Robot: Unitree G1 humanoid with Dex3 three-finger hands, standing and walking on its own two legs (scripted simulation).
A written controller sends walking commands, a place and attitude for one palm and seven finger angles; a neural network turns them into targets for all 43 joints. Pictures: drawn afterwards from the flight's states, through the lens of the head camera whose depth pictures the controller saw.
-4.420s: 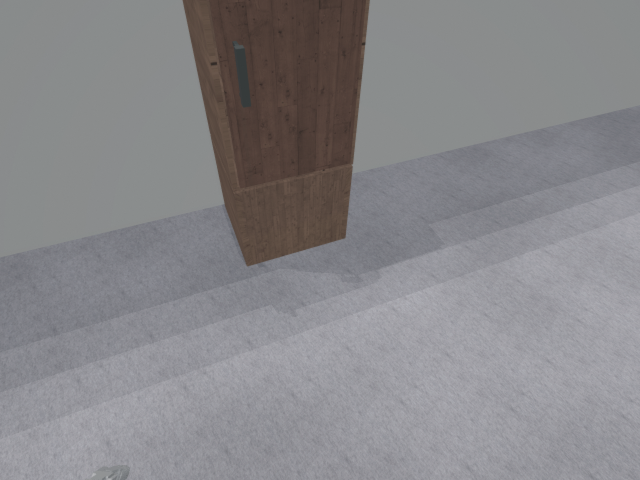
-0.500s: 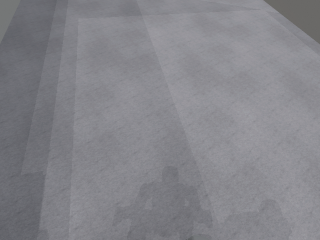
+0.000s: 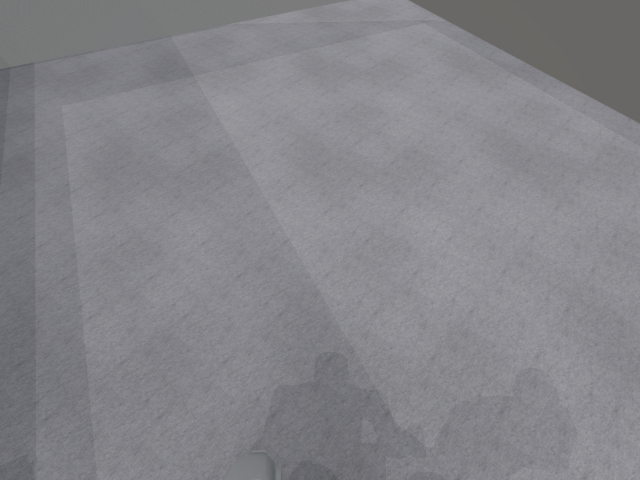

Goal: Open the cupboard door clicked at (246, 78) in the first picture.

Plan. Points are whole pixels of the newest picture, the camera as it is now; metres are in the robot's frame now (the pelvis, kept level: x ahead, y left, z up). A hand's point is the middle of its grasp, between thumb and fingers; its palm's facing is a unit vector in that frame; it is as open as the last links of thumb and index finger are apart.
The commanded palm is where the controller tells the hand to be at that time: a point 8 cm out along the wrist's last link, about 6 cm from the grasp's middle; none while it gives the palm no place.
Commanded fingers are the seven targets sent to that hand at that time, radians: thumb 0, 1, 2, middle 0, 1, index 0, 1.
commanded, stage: walk to a spot facing it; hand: left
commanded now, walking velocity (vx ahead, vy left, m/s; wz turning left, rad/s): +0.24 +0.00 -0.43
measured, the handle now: out of the picture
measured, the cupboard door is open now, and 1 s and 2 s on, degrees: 0 0 0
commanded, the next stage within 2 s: turn to face it in 0.08 s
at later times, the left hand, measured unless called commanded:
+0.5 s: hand (202, 411) +0.24 +0.22 -0.17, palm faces -0.06 -0.98 -0.20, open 7.4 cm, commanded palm none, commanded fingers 0.00 0.90 0.90 -0.20 -0.30 -0.20 -0.30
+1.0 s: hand out of the picture +0.13 +0.26 -0.18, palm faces +0.30 -0.91 -0.27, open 7.3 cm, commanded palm none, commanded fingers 0.00 0.90 0.90 -0.20 -0.30 -0.20 -0.30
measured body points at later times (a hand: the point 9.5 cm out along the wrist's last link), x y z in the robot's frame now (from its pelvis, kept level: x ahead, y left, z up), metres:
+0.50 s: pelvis +0.12 +0.04 +0.00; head +0.15 +0.05 +0.45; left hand +0.24 +0.27 -0.15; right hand +0.07 -0.18 -0.15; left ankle +0.13 +0.14 -0.74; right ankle +0.12 -0.09 -0.71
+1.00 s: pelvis +0.14 +0.04 -0.02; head +0.18 +0.06 +0.43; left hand +0.12 +0.31 -0.16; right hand +0.31 -0.20 -0.15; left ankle +0.12 +0.16 -0.73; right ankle +0.12 -0.08 -0.74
